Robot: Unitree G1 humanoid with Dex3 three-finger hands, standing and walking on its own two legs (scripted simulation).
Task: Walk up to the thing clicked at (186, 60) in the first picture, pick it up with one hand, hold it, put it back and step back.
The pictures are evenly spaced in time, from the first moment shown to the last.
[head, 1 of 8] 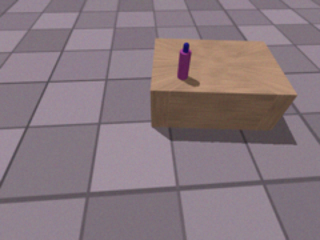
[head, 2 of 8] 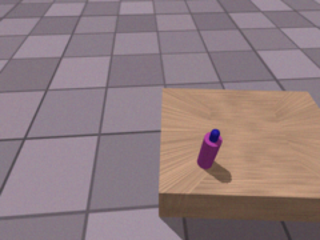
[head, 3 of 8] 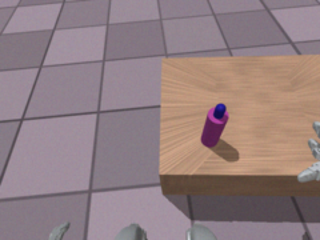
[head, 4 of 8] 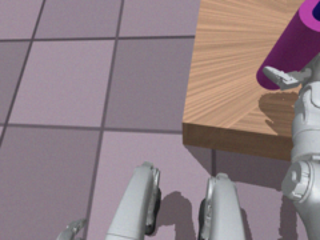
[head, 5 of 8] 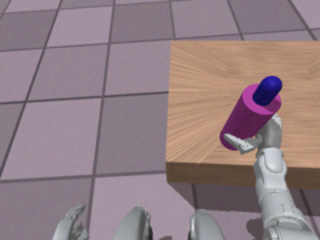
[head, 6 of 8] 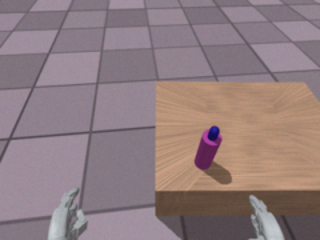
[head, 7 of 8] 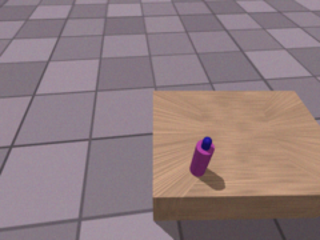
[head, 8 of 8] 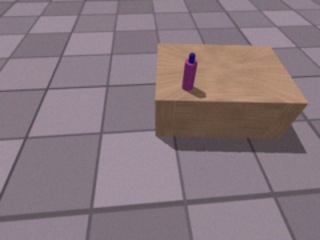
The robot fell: no
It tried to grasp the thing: yes
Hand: right
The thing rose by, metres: 0.32
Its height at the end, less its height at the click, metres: +0.00
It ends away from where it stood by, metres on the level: 0.03
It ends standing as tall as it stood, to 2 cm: yes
